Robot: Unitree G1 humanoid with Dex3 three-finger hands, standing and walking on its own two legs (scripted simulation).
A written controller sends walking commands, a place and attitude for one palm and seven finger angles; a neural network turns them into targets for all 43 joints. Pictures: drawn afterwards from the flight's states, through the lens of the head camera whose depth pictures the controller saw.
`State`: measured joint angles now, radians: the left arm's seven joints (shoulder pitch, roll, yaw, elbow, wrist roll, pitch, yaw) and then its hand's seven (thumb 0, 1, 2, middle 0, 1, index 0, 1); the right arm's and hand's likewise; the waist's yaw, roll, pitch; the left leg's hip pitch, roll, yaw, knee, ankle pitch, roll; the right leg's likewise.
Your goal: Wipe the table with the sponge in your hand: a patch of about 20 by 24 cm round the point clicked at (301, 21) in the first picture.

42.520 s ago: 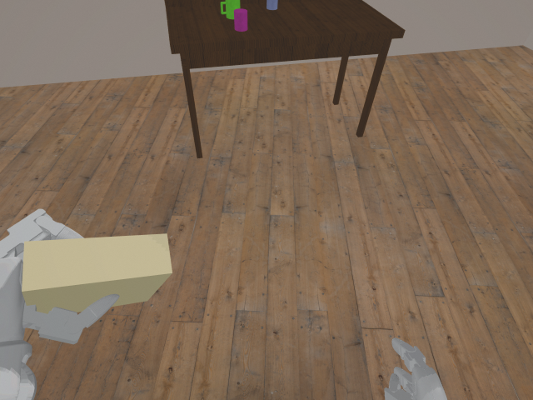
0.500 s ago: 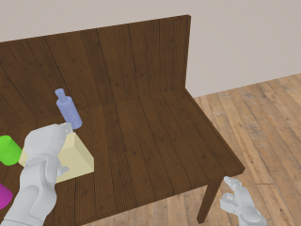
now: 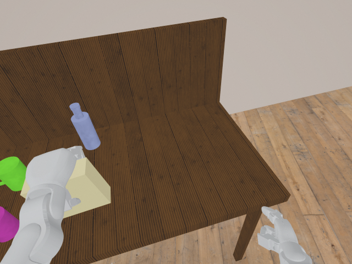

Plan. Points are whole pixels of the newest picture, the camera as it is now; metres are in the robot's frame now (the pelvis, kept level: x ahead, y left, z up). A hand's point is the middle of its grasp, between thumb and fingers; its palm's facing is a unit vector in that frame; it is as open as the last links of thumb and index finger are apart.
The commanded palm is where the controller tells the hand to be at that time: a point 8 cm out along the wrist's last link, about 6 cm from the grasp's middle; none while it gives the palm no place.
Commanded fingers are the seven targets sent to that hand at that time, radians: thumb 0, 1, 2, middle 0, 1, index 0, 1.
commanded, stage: bring the sponge back beside the body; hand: left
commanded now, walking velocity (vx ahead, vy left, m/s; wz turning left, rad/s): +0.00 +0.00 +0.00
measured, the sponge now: (76, 195) +0.22 +0.29 +0.05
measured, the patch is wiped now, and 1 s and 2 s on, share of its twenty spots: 1.00 1.00 1.00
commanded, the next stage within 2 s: step back with the hand held close in 1.22 s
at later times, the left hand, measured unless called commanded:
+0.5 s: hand (64, 192) +0.20 +0.28 +0.10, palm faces +0.06 -0.13 -0.99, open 9.3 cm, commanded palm +0.17 +0.27 +0.17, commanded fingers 0.00 0.10 1.30 -1.20 -1.60 -1.20 -1.60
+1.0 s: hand (60, 204) +0.17 +0.27 +0.10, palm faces +0.06 -0.13 -0.99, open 9.3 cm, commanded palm +0.14 +0.27 +0.18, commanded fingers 0.00 0.10 1.30 -1.20 -1.60 -1.20 -1.60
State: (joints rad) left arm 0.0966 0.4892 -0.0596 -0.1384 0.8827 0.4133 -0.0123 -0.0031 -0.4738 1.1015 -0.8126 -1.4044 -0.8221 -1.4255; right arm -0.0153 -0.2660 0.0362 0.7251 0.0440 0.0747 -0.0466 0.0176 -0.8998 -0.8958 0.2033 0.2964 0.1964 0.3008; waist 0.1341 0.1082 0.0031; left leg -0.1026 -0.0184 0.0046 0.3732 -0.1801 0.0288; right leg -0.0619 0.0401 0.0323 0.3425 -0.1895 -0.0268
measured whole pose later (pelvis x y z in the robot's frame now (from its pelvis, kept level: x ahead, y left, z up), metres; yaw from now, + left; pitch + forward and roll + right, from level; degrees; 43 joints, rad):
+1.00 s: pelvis -0.01 -0.01 +0.00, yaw +0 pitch -7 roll -1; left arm 0.28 0.51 -0.04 -0.33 0.87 0.41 -0.04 0.00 -0.47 1.10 -0.81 -1.40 -0.82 -1.42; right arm -0.03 -0.26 0.05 0.71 0.03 0.06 -0.04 0.02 -0.90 -0.90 0.20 0.30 0.20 0.30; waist 0.15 0.11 0.01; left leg -0.10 0.00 0.00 0.41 -0.18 0.02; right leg -0.06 0.06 0.04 0.37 -0.19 -0.04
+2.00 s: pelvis -0.04 +0.01 -0.02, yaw -1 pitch +1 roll -2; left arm 0.48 0.39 0.31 -0.54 -0.03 -0.11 0.11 -0.01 -0.47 1.10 -0.81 -1.41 -0.82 -1.42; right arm 0.21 -0.23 0.02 0.59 0.00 -0.05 -0.09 0.02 -0.90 -0.90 0.21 0.30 0.20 0.30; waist 0.00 0.00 -0.05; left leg -0.42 -0.02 -0.03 0.64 -0.24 0.05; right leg -0.36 0.06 0.03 0.56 -0.23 0.00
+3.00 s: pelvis -0.22 -0.01 -0.02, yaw -4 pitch +1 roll -2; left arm 0.48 0.40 0.34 -0.56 -0.04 -0.09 0.13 -0.01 -0.48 1.10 -0.81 -1.41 -0.82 -1.42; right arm 0.21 -0.16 0.04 0.61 -0.01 -0.11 -0.05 0.01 -0.89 -0.90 0.21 0.30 0.20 0.30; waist 0.01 0.00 -0.05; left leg -0.42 0.07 -0.02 0.58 -0.17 -0.03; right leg -0.29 0.04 0.01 0.54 -0.25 0.01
